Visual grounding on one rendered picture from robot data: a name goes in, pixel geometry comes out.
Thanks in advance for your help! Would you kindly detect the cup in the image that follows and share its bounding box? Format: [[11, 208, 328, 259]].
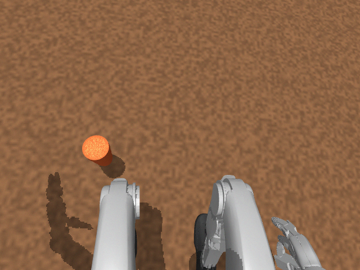
[[82, 136, 113, 166]]

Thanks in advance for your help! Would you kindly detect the right robot foot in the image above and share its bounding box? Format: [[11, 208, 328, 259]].
[[194, 213, 217, 270]]

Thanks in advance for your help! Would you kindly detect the right robot hand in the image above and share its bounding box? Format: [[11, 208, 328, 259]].
[[271, 217, 322, 270]]

